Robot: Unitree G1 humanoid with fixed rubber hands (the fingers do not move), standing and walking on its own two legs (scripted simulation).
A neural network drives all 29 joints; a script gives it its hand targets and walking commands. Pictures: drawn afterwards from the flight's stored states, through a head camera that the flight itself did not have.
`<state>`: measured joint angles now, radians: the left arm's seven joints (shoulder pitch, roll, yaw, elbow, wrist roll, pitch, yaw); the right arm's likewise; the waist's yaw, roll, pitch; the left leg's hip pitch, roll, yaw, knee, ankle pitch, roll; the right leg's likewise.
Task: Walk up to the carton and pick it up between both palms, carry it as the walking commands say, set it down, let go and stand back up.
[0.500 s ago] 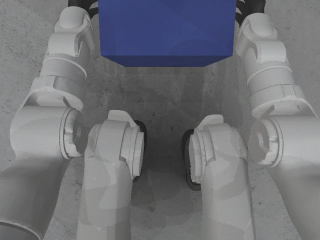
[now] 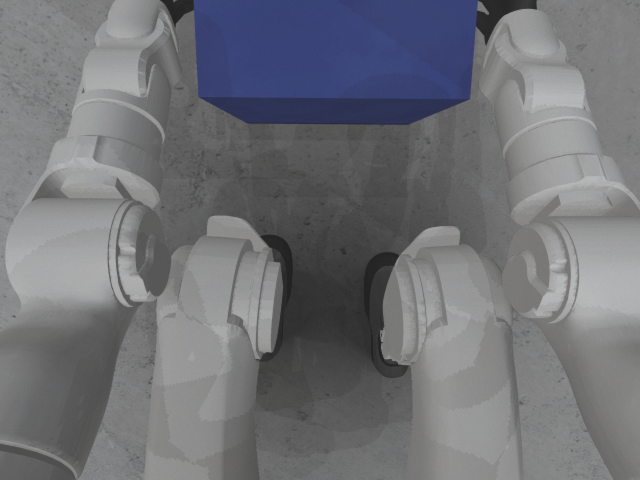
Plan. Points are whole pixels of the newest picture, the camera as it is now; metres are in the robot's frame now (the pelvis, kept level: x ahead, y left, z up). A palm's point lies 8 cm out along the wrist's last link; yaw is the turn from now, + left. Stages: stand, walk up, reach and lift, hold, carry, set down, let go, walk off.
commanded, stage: set down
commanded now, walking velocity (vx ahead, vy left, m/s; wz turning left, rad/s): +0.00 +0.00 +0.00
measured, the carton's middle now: (331, 35) +0.52 +0.03 -0.23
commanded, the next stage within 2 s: none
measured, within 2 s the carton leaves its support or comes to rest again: neither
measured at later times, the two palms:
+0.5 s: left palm (138, 6) +0.52 +0.21 -0.16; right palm (523, 16) +0.53 -0.15 -0.16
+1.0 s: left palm out of the picture +0.53 +0.23 -0.09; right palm out of the picture +0.55 -0.17 -0.09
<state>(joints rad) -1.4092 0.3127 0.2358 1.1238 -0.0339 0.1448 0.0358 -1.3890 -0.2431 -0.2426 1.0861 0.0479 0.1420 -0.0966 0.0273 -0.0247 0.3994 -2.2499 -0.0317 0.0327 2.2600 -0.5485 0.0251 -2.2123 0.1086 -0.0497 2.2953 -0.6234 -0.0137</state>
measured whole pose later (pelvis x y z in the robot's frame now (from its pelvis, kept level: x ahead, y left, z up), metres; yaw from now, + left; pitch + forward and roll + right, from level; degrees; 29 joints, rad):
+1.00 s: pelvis +0.00 +0.00 +0.03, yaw +0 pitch +38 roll -1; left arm -1.29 0.41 0.15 0.99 -0.21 0.10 0.07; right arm -1.28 -0.34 -0.13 0.95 0.18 0.12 -0.12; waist 0.02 -0.01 0.23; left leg -2.25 -0.02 0.04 2.13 -0.54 0.04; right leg -2.21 0.06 -0.05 2.17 -0.61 -0.02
